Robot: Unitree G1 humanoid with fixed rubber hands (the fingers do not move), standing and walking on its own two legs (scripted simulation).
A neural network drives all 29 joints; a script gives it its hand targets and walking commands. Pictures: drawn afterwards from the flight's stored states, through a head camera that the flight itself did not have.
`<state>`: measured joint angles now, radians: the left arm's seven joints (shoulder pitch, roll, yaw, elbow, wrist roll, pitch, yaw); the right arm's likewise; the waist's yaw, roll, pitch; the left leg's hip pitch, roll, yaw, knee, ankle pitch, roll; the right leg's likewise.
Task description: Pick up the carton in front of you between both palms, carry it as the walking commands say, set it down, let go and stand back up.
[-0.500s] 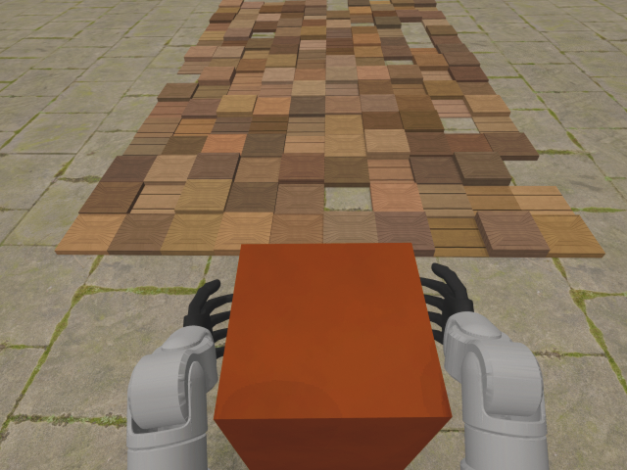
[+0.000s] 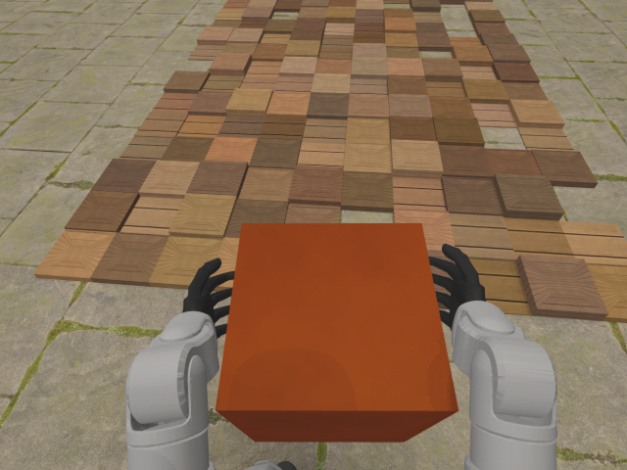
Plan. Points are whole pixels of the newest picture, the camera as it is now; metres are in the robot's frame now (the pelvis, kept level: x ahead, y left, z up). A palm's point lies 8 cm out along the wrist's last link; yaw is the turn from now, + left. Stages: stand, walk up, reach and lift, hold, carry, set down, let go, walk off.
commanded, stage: carry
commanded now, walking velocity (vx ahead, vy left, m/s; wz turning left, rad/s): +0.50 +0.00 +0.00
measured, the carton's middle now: (330, 343) +0.27 +0.01 +0.01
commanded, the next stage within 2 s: none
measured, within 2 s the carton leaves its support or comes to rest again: neither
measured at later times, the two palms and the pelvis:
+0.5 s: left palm (254, 98) +0.65 +0.13 +0.14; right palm (434, 92) +0.65 -0.17 +0.15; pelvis +0.33 -0.01 -0.02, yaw -1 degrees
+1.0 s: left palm (275, 22) +1.02 +0.13 +0.13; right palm (403, 13) +1.02 -0.17 +0.14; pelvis +0.64 -0.02 -0.01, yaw -2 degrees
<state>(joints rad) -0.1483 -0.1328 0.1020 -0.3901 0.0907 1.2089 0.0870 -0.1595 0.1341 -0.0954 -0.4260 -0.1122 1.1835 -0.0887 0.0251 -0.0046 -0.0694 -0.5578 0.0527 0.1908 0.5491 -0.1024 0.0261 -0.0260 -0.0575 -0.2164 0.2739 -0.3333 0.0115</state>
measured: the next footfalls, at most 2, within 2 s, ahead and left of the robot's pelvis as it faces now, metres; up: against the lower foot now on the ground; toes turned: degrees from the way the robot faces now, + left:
left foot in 0.06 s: +0.20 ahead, +0.10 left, +0.00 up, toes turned +11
right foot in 0.50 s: +0.52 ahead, -0.09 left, +0.00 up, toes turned -10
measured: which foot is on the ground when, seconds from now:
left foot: up 0.00-0.04, down 0.06-0.52, up 0.54-0.96, down 0.98-1.00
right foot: down 0.00-0.08, up 0.10-0.48, down 0.50-1.00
